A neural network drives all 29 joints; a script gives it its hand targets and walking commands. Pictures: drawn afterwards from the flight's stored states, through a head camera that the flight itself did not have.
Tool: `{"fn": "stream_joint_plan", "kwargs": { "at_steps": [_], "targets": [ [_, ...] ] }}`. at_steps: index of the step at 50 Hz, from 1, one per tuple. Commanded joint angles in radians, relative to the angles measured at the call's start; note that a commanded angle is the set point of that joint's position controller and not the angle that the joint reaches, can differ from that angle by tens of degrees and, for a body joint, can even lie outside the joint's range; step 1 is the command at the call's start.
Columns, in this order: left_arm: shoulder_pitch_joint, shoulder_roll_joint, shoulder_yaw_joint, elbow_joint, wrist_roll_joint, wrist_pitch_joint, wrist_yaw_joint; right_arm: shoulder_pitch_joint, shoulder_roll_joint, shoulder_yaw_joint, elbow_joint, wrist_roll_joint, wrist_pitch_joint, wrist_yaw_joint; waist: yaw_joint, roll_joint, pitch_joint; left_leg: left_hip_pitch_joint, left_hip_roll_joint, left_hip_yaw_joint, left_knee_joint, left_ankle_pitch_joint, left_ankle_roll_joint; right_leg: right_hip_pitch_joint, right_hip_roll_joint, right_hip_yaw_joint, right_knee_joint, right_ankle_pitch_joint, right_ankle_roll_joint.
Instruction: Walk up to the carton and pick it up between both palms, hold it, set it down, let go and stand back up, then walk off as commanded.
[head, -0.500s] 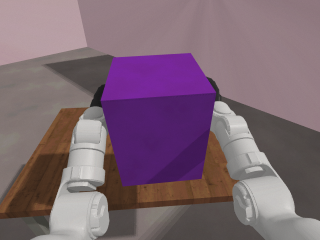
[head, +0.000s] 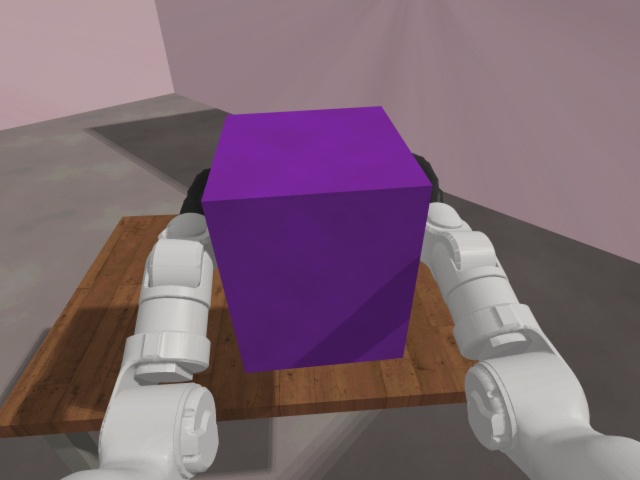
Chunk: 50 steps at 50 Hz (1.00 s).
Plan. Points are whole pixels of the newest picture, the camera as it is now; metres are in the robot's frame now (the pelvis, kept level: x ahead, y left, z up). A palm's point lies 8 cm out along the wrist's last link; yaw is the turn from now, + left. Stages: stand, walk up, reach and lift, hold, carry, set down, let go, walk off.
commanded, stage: hold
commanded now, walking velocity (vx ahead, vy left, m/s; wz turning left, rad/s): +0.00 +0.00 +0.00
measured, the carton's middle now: (314, 236) +0.36 +0.01 +0.19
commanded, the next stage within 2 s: set down in 0.66 s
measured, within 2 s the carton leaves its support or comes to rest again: neither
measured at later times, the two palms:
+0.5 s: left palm (196, 225) +0.37 +0.16 +0.21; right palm (425, 212) +0.38 -0.14 +0.22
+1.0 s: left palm (203, 218) +0.39 +0.15 +0.21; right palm (426, 204) +0.39 -0.14 +0.22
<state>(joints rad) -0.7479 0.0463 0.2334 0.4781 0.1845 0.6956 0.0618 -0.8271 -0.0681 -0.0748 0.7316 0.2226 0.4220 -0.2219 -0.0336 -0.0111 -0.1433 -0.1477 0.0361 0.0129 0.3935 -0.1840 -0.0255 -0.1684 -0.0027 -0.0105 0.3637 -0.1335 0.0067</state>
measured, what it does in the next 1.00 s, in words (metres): stands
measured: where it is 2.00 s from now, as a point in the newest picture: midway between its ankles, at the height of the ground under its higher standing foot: outside the picture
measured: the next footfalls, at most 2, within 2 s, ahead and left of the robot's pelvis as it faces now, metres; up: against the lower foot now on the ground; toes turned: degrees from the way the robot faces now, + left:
none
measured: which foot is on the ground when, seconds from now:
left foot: down 0.00-1.00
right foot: down 0.00-1.00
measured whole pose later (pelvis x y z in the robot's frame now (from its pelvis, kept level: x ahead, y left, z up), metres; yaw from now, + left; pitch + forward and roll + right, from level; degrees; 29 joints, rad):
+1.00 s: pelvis +0.01 +0.00 +0.00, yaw +0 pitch -3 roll +0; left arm -0.75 0.00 0.32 0.51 0.30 0.54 0.00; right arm -0.83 -0.06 -0.08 0.77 0.05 0.26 -0.16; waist -0.03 -0.01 -0.12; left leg -0.13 0.04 0.01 0.37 -0.18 -0.03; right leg -0.16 0.00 -0.01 0.36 -0.15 0.00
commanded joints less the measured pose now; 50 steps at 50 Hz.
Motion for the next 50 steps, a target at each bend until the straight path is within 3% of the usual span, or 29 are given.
{"fn": "stream_joint_plan", "kwargs": {
  "at_steps": [1,33,34,35,39,44,50],
  "targets": [
    [-0.828,-0.699,-0.361,-0.29,-0.129,-0.098,-0.175,-0.85,0.677,0.322,-0.408,0.099,-0.037,0.141,-0.074,0.047,-0.281,0.026,-0.106,-0.032,-0.112,0.075,0.005,0.277,0.066,-0.009,-0.093,0.108,0.024],
    [-0.824,-0.698,-0.359,-0.289,-0.13,-0.097,-0.175,-0.854,0.679,0.327,-0.416,0.102,-0.037,0.141,-0.069,0.045,-0.282,0.023,-0.108,-0.032,-0.111,0.077,0.008,0.277,0.066,-0.009,-0.093,0.109,0.025],
    [-0.83,-0.701,-0.336,-0.268,-0.111,-0.101,-0.173,-0.954,0.693,0.336,-0.409,0.126,-0.051,0.146,0.022,0.058,-0.302,0.046,-0.105,-0.003,-0.116,0.083,0.024,0.266,0.063,-0.013,-0.094,0.076,0.033],
    [-0.845,-0.706,-0.344,-0.274,-0.116,-0.108,-0.172,-0.959,0.689,0.324,-0.4,0.12,-0.058,0.148,0.01,0.063,-0.305,0.056,-0.104,-0.004,-0.115,0.087,0.019,0.255,0.067,-0.018,-0.095,0.071,0.028],
    [-0.886,-0.686,-0.307,-0.239,-0.089,-0.146,-0.179,-0.986,0.684,0.277,-0.354,0.062,-0.114,0.163,0.015,0.058,-0.306,0.064,-0.101,-0.001,-0.121,0.049,0.017,0.225,0.063,-0.029,-0.102,0.01,0.024],
    [-0.789,-0.61,-0.167,-0.036,0.027,-0.194,-0.224,-0.876,0.666,0.167,-0.204,-0.093,-0.204,0.197,0.044,0.015,-0.167,0.028,-0.103,0.033,-0.171,-0.101,0.036,0.221,0.035,-0.049,-0.121,-0.142,0.032],
    [-0.754,-0.594,-0.171,-0.073,0.039,-0.25,-0.232,-0.829,0.651,0.175,-0.187,-0.126,-0.309,0.21,0.051,0.011,-0.209,0.089,-0.099,0.057,-0.157,0.036,0.024,0.286,0.039,-0.064,-0.107,-0.026,0.047]
  ]
}}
